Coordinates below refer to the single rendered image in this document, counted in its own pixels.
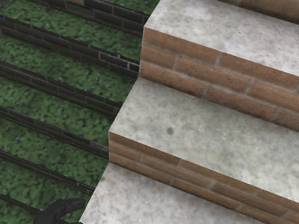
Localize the left robot hand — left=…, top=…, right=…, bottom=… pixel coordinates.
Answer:
left=33, top=198, right=86, bottom=224

